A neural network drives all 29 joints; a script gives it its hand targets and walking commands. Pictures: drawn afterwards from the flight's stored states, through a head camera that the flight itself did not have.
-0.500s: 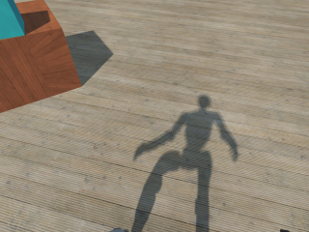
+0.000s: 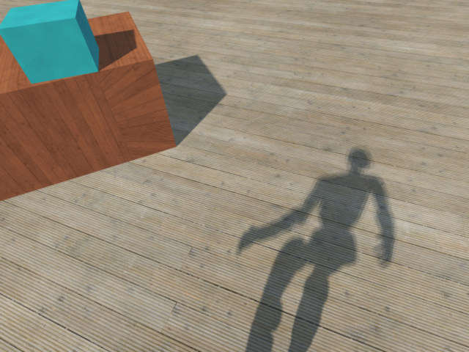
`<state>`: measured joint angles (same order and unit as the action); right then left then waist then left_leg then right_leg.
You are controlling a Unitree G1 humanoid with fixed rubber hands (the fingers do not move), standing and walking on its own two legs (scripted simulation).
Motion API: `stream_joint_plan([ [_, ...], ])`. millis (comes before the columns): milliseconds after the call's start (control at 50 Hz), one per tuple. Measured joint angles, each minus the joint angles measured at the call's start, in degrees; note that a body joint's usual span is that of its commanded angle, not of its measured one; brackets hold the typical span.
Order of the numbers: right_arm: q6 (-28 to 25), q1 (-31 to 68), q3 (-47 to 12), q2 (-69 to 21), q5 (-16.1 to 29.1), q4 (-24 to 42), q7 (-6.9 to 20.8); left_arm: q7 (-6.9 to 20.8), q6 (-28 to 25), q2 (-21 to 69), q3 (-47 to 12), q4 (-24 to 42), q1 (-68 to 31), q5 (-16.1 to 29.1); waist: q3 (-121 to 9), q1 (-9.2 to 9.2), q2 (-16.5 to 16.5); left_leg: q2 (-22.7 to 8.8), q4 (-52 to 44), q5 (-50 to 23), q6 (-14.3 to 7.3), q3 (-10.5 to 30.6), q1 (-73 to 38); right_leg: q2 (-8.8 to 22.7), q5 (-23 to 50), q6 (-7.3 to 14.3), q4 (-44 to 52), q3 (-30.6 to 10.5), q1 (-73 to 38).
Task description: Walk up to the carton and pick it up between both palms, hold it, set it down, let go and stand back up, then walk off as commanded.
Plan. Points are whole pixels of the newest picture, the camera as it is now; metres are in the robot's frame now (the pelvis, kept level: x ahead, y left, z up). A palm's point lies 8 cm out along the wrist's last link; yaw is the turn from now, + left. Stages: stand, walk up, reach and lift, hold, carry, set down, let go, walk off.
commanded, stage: walk up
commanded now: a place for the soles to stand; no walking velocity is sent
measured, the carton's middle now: (55, 40) +1.43 +0.79 -0.05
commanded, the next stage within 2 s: none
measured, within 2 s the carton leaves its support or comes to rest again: neither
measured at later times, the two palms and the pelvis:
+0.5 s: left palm out of the picture +0.18 +0.47 -0.11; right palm (302, 218) +0.41 -0.15 -0.08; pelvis +0.22 +0.13 -0.01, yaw +13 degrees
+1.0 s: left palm out of the picture +0.44 +0.55 -0.06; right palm (264, 184) +0.55 -0.08 -0.12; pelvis +0.45 +0.21 +0.01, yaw +17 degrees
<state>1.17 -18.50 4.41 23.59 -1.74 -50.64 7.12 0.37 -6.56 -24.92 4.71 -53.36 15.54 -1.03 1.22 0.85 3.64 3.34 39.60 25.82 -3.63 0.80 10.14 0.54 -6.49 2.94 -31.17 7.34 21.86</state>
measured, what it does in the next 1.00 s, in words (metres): walks ahead, turning left: left foot, then right foot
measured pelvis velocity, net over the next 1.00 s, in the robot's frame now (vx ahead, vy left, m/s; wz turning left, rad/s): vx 0.45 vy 0.21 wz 0.29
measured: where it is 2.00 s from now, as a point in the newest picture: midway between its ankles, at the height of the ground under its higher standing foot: (142, 241)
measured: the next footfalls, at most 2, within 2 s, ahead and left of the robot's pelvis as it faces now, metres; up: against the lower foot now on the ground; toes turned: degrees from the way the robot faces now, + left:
left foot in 0.40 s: +0.32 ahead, +0.26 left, +0.00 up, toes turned +17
right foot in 0.88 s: +0.59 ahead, +0.14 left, +0.00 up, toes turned +9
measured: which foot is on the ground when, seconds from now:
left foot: up 0.00-0.38, down 0.40-0.90, up 0.92-1.00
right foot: down 0.00-0.42, up 0.44-0.86, down 0.88-1.00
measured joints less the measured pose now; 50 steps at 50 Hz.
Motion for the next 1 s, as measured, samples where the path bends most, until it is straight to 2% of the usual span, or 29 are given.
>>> stream_joint_plan([
  [20, 0.2, 0.6, -0.1, -0.1, -0.2, -0.5, -0.2, -0.4, -0.2, 0.1, 0.1, 0.5, 0.0, -0.1, 0.0, -0.51, 0.6, 0.4, 6.0, 0.2, 0.6, 1.8, 2.4, -0.1, -1.6, 0.1, -0.7, 0.7, -0.7],
  [60, 0.6, 1.5, -0.1, -0.2, -0.5, -1.0, -0.2, -0.9, -0.3, 0.4, 0.0, 1.2, 0.2, 0.0, -0.1, -1.52, 0.8, 0.7, 16.2, -2.2, 1.2, 2.5, 7.6, 0.5, -4.2, -0.1, 0.4, 1.6, -3.2],
  [120, 0.2, 3.1, 0.3, 0.8, -0.4, -0.9, 0.1, -1.2, -0.7, 0.7, 0.1, 1.3, 1.2, 0.1, -0.4, -2.61, 1.1, -1.9, 21.9, -7.0, 2.6, 2.4, 13.9, 1.6, -4.6, -0.9, 4.5, 2.4, -8.0],
  [200, -0.7, 5.0, 0.8, 2.8, 0.0, -0.1, 0.8, -1.0, -0.9, 0.6, -0.1, 0.4, 2.7, -0.1, -0.3, -2.84, 1.7, -6.7, 17.2, -12.5, 4.2, 4.1, 19.0, 2.9, -5.9, -2.6, 8.2, 3.9, -13.7],
  [240, -0.6, 6.0, 1.0, 3.3, 0.0, -0.2, 1.1, -0.8, -0.9, 0.2, 0.0, -0.2, 3.0, -0.3, -0.4, -2.98, 1.4, -9.0, 12.6, -14.3, 4.8, 3.7, 20.7, 3.6, -7.3, -3.2, 8.8, 4.8, -15.7],
  [320, -0.8, 8.1, 0.7, 3.4, 0.0, -0.5, 1.7, 0.0, -0.6, -1.0, -0.1, -0.8, 3.0, -0.3, 0.2, -3.13, 0.5, -11.4, 1.6, -16.6, 4.2, 1.7, 21.2, 5.2, -10.7, -5.5, 8.6, 6.8, -19.5],
  [400, -1.2, 9.6, 0.6, 2.7, 0.1, -0.5, 2.0, 0.4, 0.2, -2.3, -0.4, -1.5, 3.2, -0.4, -0.2, -3.48, -1.1, -10.4, -5.2, -16.6, 2.6, -2.7, 17.5, 7.9, -16.7, -7.1, 4.2, 8.1, -21.7],
  [440, -2.1, 10.6, 1.1, 1.3, -0.5, -0.5, 1.2, 0.2, 1.2, -3.1, -0.3, -2.4, 2.3, -0.3, 0.8, -2.41, -4.1, -7.4, -2.9, -18.1, 2.3, -4.2, 16.6, 12.1, -20.2, -5.2, -4.6, 7.2, -20.2],
  [460, -2.5, 10.9, 1.2, 0.7, -0.6, -0.1, 0.6, 0.1, 1.9, -2.9, -0.7, -2.6, 1.7, 0.0, 1.4, -1.88, -4.6, -6.5, -0.6, -16.1, 2.1, -4.5, 16.5, 12.6, -20.8, -3.9, -12.1, 4.2, -17.5],
  [500, -2.9, 10.8, 1.1, 0.0, 0.2, 0.2, -0.4, 0.3, 2.6, -1.7, -1.9, -2.5, 0.6, 0.7, 1.8, -0.70, -3.7, -6.1, 0.7, -12.5, 1.4, -3.8, 15.3, 9.1, -22.0, -2.2, -25.7, -1.2, -10.7],
  [560, -2.7, 9.3, 0.4, -1.3, 1.2, -0.1, -1.4, 0.9, 2.1, -0.7, -2.9, -2.0, -1.2, 1.3, 2.0, 0.19, -3.9, -5.1, -4.3, -12.5, 0.8, -4.1, 10.5, 6.5, -17.2, -0.6, -33.1, -3.2, -1.7],
  [640, -3.5, 5.4, -0.3, -1.6, 1.3, -0.6, -2.1, 1.4, 1.3, -0.1, -3.2, -0.4, -2.5, 1.2, 2.0, 1.93, -4.6, -2.1, -10.8, -12.9, -0.3, -3.8, 4.4, 6.3, -11.7, -0.9, -27.4, -4.2, 5.6],
  [740, -3.7, 1.1, -0.5, -0.9, 0.9, -1.5, -2.1, 1.5, 1.6, 0.0, -2.9, -0.2, -2.6, 0.6, 2.1, 2.55, -4.5, 0.5, -13.7, -9.7, -1.1, -4.4, -2.0, 6.1, -8.5, -2.1, -13.6, -3.9, 8.0],
  [840, -3.0, -1.9, -0.3, -0.1, 0.6, -1.8, -2.2, 1.6, 1.9, 0.4, -2.2, -0.5, -3.3, 0.5, 2.1, 3.12, -2.8, 1.4, -13.8, -4.9, -0.6, -4.2, -7.0, 3.9, -2.3, -1.0, -3.8, -2.0, 5.6],
  [880, -2.7, -3.0, -0.4, 0.1, 0.8, -1.8, -2.3, 1.4, 1.3, 0.2, -1.8, 0.4, -3.5, 0.4, 1.9, 3.02, -2.1, 1.2, -10.3, -1.4, -0.1, -3.6, -7.4, 2.5, 1.1, -0.1, 0.8, -1.2, 2.0],
  [900, -2.5, -2.8, -0.4, 0.2, 0.9, -2.1, -2.6, 1.1, 0.7, 0.6, -1.4, 0.9, -3.8, 0.3, 2.3, 2.46, -1.0, 0.2, -5.4, 0.5, 0.1, -3.3, -6.0, 1.7, 2.0, 0.4, 0.4, -0.6, 1.5],
  [960, -1.8, -1.2, -0.9, -0.5, 0.8, -2.3, -2.8, 0.3, 0.1, 1.1, -1.4, 2.8, -3.9, 0.4, 3.3, 1.14, 0.0, 0.7, 13.8, 0.7, 0.8, 0.2, 1.9, 1.4, -2.7, 0.7, -2.0, 0.3, -0.6],
  [1000, -1.6, -0.4, -1.0, -0.5, 0.6, -2.4, -2.5, -0.1, 0.2, 1.5, -1.4, 3.0, -3.1, 0.7, 2.8, 0.02, -0.1, 0.4, 22.0, -2.4, 1.1, 1.3, 7.1, 1.8, -4.0, 0.5, -0.2, 0.4, -3.6],
])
